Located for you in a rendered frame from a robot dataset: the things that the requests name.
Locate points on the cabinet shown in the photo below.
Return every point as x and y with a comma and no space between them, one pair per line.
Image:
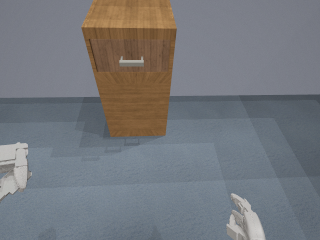
134,103

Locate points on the left robot hand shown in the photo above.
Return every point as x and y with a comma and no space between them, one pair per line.
13,162

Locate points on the drawer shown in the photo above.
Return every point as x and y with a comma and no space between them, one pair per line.
107,54

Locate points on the handle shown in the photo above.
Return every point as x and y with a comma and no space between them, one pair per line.
131,63

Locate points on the right robot hand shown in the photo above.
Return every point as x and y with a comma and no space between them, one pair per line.
249,225

